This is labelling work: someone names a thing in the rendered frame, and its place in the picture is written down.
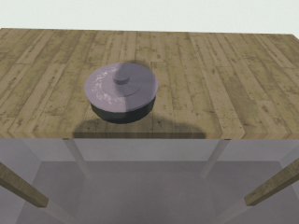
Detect knob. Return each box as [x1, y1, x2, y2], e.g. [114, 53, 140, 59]
[112, 70, 130, 85]

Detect lid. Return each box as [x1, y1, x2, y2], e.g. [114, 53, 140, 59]
[84, 63, 159, 113]

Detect pot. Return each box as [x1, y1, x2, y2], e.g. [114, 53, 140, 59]
[90, 95, 156, 124]

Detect table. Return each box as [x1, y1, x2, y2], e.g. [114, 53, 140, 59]
[0, 28, 299, 208]

